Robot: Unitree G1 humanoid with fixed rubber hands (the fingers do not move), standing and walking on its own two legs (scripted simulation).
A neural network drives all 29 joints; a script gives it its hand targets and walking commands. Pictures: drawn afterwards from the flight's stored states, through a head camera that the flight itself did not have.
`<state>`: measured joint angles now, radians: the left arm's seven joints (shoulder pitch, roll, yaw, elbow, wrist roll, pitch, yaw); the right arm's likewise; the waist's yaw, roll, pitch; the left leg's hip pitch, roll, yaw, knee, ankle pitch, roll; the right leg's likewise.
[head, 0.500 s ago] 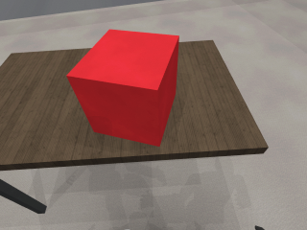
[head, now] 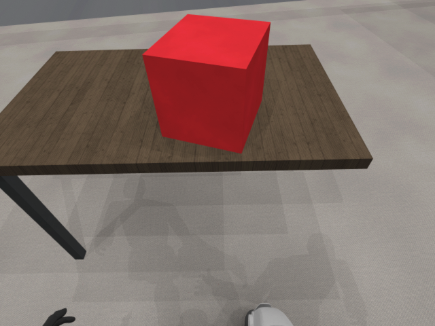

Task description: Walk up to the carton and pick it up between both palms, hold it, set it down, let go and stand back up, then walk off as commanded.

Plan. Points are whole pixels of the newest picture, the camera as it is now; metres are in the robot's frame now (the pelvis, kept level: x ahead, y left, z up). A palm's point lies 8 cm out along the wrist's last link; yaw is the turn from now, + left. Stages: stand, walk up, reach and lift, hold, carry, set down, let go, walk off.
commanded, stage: walk off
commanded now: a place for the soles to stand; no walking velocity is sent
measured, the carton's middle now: (213, 82) +0.71 +0.01 +0.08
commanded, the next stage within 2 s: stand in 1.50 s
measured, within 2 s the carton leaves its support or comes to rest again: neither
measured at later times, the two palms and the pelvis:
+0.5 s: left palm out of the picture -0.10 +0.31 -0.06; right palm out of the picture -0.10 -0.32 -0.10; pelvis -0.18 -0.01 +0.02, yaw -2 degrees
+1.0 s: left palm out of the picture -0.10 +0.31 -0.07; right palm out of the picture -0.12 -0.32 -0.07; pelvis -0.18 +0.00 +0.02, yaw -1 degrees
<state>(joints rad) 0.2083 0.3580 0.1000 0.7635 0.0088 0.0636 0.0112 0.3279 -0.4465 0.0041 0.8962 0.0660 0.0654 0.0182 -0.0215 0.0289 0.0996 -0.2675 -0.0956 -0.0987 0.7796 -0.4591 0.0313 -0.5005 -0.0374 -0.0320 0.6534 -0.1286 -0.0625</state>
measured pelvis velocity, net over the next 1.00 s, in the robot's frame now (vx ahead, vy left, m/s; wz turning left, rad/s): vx -0.18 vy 0.00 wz -0.02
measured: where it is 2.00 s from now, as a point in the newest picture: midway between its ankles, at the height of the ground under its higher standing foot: outside the picture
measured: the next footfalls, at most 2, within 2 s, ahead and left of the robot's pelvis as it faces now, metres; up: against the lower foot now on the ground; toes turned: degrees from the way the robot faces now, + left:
right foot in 0.36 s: -0.19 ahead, -0.09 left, +0.00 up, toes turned +7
left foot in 0.72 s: -0.10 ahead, +0.13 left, +0.00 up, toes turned -6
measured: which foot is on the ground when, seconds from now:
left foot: down 0.00-0.38, up 0.40-0.70, down 0.72-1.00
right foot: down 0.00-0.02, up 0.04-0.34, down 0.36-0.74, up 0.76-0.98, down 1.00-1.00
